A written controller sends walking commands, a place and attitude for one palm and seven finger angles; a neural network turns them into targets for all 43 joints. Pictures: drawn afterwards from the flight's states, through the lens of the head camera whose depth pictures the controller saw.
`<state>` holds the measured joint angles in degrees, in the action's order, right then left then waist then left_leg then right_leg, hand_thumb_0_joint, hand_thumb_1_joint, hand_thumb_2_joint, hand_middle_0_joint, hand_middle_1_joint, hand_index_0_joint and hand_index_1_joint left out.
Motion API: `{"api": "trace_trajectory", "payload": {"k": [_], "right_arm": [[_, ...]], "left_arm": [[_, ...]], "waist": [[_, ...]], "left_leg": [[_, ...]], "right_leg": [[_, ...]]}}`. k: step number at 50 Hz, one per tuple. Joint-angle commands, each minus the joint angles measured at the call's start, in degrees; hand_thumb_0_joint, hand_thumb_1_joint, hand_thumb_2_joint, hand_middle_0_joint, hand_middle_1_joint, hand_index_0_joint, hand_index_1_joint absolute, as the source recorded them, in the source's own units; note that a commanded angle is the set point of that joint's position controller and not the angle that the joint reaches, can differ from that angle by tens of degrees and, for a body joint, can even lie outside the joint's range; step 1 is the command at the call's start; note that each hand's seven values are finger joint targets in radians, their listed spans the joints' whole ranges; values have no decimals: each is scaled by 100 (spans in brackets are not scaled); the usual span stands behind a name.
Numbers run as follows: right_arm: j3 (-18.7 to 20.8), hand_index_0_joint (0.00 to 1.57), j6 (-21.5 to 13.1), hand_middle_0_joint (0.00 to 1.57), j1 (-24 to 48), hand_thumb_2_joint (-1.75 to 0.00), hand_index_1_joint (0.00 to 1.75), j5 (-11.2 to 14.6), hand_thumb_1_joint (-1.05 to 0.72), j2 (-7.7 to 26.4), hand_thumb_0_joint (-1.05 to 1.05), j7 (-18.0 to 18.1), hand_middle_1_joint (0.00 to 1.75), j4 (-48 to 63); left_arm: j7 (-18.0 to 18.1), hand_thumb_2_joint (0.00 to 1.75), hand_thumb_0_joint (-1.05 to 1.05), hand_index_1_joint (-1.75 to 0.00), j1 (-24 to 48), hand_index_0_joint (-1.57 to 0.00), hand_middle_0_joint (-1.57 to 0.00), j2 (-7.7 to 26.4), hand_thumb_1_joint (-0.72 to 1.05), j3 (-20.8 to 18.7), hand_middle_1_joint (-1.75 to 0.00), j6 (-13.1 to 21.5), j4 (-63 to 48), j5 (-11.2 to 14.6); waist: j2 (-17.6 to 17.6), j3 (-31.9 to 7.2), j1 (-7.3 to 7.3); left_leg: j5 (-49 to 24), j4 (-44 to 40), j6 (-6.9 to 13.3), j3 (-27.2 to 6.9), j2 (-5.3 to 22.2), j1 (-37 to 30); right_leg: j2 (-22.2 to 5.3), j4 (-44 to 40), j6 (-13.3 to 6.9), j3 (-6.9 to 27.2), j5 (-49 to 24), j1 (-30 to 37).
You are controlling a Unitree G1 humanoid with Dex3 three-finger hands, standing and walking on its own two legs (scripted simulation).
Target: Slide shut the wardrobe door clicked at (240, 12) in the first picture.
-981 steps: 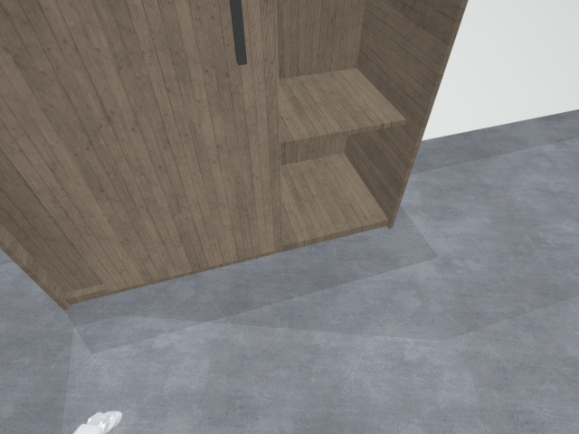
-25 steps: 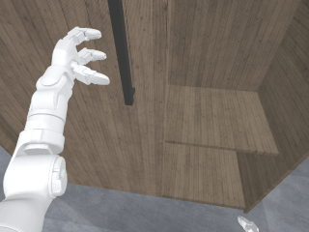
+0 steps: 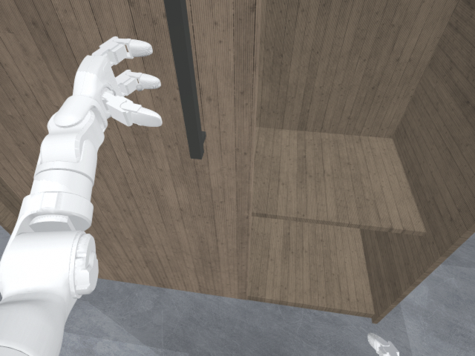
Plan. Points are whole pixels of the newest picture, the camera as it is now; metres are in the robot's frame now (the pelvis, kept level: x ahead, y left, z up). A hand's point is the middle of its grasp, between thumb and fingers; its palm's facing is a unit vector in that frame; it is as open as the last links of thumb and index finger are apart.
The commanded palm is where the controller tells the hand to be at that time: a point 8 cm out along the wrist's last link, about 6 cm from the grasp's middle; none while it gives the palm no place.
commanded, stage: move the hooked fingers beside the handle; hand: left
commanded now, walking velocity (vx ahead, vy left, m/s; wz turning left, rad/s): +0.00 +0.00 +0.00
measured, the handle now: (189, 70) +0.46 +0.12 +0.27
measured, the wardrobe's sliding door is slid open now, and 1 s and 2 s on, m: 0.51 0.51 0.51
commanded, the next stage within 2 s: feel for the door with the fingertips in 0.18 s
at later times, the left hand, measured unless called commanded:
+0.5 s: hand (140, 88) +0.43 +0.19 +0.26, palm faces +0.02 -1.00 -0.02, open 13.7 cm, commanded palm +0.44 +0.20 +0.23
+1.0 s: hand (143, 89) +0.43 +0.19 +0.25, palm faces +0.05 -1.00 -0.02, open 14.0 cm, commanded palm +0.41 +0.19 +0.23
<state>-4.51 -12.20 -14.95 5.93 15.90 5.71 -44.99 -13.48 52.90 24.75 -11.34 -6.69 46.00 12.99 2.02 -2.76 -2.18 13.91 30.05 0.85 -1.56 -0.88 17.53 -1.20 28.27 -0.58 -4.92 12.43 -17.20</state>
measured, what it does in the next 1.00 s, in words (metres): stands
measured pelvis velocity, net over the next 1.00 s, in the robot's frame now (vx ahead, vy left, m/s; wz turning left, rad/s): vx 0.01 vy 0.01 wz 0.01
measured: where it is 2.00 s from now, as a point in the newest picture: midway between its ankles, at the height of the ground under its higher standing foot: outside the picture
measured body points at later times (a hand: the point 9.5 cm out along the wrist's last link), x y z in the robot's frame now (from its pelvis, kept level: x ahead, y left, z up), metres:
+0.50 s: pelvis -0.01 +0.00 +0.00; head -0.01 -0.01 +0.45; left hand +0.42 +0.25 +0.26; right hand +0.10 -0.25 -0.11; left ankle +0.02 +0.11 -0.74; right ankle +0.03 -0.11 -0.74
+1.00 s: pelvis +0.01 +0.01 +0.00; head +0.00 +0.00 +0.45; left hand +0.42 +0.24 +0.26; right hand +0.16 -0.22 -0.10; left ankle +0.02 +0.11 -0.74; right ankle +0.03 -0.11 -0.74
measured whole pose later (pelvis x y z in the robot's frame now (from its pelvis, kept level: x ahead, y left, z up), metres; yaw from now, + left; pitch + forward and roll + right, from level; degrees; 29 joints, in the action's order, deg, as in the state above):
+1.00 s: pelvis +0.01 +0.01 +0.00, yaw +1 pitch +0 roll +0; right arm -4.7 -14.4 -14.2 5.4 14.4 4.8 -44.8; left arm -6.9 49.7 19.4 -8.4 -7.9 38.5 12.5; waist 1.7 -2.5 -3.5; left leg 14.5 29.6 1.6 -1.7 -2.2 15.4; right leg -2.2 28.4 0.2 -4.5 13.5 -15.1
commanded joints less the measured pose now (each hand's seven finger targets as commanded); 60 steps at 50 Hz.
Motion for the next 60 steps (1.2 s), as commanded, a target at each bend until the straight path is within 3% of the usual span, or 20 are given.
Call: {"api": "trace_trajectory", "payload": {"k": [1, 4, 7, 9, 13, 14, 16, 19, 23, 26, 29, 31, 39, 40, 44, 46, 49, 55, 57, 60], "right_arm": [[288, 20, -267, 20, 229, -90, 30, 11, -90, 825, 0, 86, 30, 697], [298, 20, -227, 20, 203, -90, 30, 22, -90, 852, 0, 69, 30, 699], [273, 20, -264, 20, 205, -90, 30, 22, -90, 815, 0, 77, 30, 743], [298, 20, -248, 20, 177, -90, 30, 39, -90, 868, 0, 66, 30, 706], [273, 20, -294, 20, 144, -90, 30, 30, -90, 842, 0, 94, 30, 740], [313, 20, -273, 20, 134, -90, 30, 56, -90, 901, 0, 63, 30, 691], [281, 20, -300, 20, 148, -90, 30, 33, -90, 825, 0, 83, 30, 727], [320, 20, -343, 20, 103, -90, 30, 42, -90, 863, 0, 61, 30, 688], [278, 20, -411, 20, 161, -90, 30, 44, -90, 802, 0, 85, 30, 697], [296, 20, -472, 20, 162, -90, 30, 27, -90, 776, 0, 67, 30, 689], [307, 20, -485, 20, 196, -90, 30, 41, -90, 773, 0, 46, 30, 650], [276, 20, -528, 20, 246, -90, 30, 21, -90, 721, 0, 53, 30, 688], [265, 20, -532, 20, 294, -90, 30, 23, -90, 727, 0, 57, 30, 603], [241, 20, -526, 20, 304, -90, 30, 1, -90, 673, 0, 63, 30, 603], [261, 20, -522, 20, 362, -90, 30, -15, -90, 675, 0, 10, 30, 666], [241, 20, -506, 20, 418, -90, 30, -35, -90, 619, 0, 4, 30, 724], [242, 20, -483, 20, 479, -90, 30, -38, -90, 610, 0, -37, 30, 751], [231, 20, -484, 20, 750, -90, 30, -43, -90, 504, 0, -148, 30, 895], [225, 20, -457, 20, 852, -90, 30, -84, -90, 521, 0, -159, 30, 937], [208, 20, -380, 20, 993, -90, 30, -167, -90, 507, 0, -160, 30, 968]], "left_arm": [[-20, 30, 0, -120, 2461, -30, -30, 309, -50, 184, -120, -57, -288, -9], [-41, 30, 0, -120, 2419, -30, -30, 530, -50, 78, -120, -63, -95, -30], [-57, 30, 0, -120, 2620, -30, -30, 300, -50, 245, -120, 20, -257, -38], [-27, 30, 0, -120, 2437, -30, -30, 486, -50, 153, -120, -19, -45, -6], [-47, 30, 0, -120, 2554, -30, -30, 337, -50, 226, -120, 36, -139, -16], [-1, 30, 0, -120, 2492, -30, -30, 590, -50, 129, -120, -2, -1, -6], [-14, 30, 0, -120, 2633, -30, -30, 200, -50, 327, -120, 32, -265, -8], [26, 30, 0, -120, 2548, -30, -30, 236, -50, 303, -120, -9, -223, 25], [67, 30, 0, -120, 2683, -30, -30, -174, -50, 547, -120, -14, -453, 43], [145, 30, 0, -120, 2763, -30, -30, -401, -50, 689, -120, -17, -720, 38], [215, 30, 0, -120, 2712, -30, -30, -456, -50, 765, -120, -66, -760, 36], [245, 30, 0, -120, 2840, -30, -30, -809, -50, 970, -120, -37, -1040, 31], [368, 30, 0, -120, 2810, -30, -30, -622, -50, 886, -120, -70, -1075, -6], [370, 30, 0, -120, 2828, -30, -30, -846, -50, 965, -120, -48, -1143, -7], [373, 30, 0, -120, 2597, -30, -30, -744, -50, 884, -120, -80, -1297, -11], [357, 30, 0, -120, 2616, -30, -30, -1026, -50, 1035, -120, -73, -1504, -18], [367, 30, 0, -120, 2293, -30, -30, -996, -50, 1002, -120, -93, -1642, -7], [398, 30, 0, -120, 1821, -30, -30, -1499, -50, 1301, -120, -151, -2552, 91], [518, 30, 0, -120, 1817, -30, -30, -1089, -50, 818, -120, -181, -2897, 171], [765, 30, 0, -120, 1762, -30, -30, -456, -50, 186, -120, -186, -3394, 90]], "waist": [[-371, -587, 677], [-333, -502, 644], [-143, -409, 704], [-393, -390, 661], [-363, -416, 711], [-332, -456, 644], [-247, -495, 726], [-374, -596, 698], [-231, -463, 767], [-116, -671, 776], [-72, -654, 743], [12, -689, 794], [7, -671, 724], [68, -612, 777], [-19, -794, 653], [22, -824, 697], [19, -797, 606], [165, -959, 529], [-179, -1127, 397], [-221, -1251, 239]], "left_leg": [[788, -618, 168, -99, 115, -223], [774, -581, 161, -81, 113, -100], [1033, -653, 156, -127, 126, -151], [1064, -605, 154, -109, 126, 27], [1227, -639, 165, -132, 140, -27], [1159, -606, 141, -124, 124, 82], [1253, -621, 160, -115, 143, -72], [1112, -570, 156, -110, 132, -33], [1368, -643, 155, -155, 155, -142], [1175, -642, 158, -182, 160, -348], [1024, -614, 145, -183, 156, -375], [1141, -685, 143, -231, 169, -523], [748, -718, 103, -291, 179, -686], [836, -756, 109, -291, 197, -751], [428, -718, 81, -338, 175, -866], [409, -740, 83, -344, 185, -962], [346, -786, 45, -403, 209, -1014], [-218, -800, -45, -475, 264, -1399], [-313, -809, -34, -438, 225, -1349], [-652, -806, -11, -297, 183, -1312]], "right_leg": [[-10, -730, -49, 472, 788, -263], [-20, -747, -52, 488, 860, -284], [-9, -700, -58, 468, 942, -432], [-23, -772, -41, 496, 1093, -368], [-9, -724, -27, 514, 1157, -458], [-26, -749, -40, 496, 1187, -363], [-7, -732, -21, 526, 1185, -479], [-6, -735, -26, 506, 1123, -378], [8, -701, -20, 498, 1181, -576], [22, -649, -34, 471, 927, -518], [12, -642, -56, 444, 811, -468], [19, -599, -52, 443, 764, -532], [17, -559, -98, 361, 433, -403], [21, -544, -86, 371, 429, -464], [19, -490, -126, 325, 147, -262], [17, -470, -120, 325, 79, -266], [15, -431, -139, 286, 11, -178], [26, -365, -165, 234, -406, -12], [42, -397, -165, 226, -444, 239], [43, -479, -145, 268, -573, 549]]}}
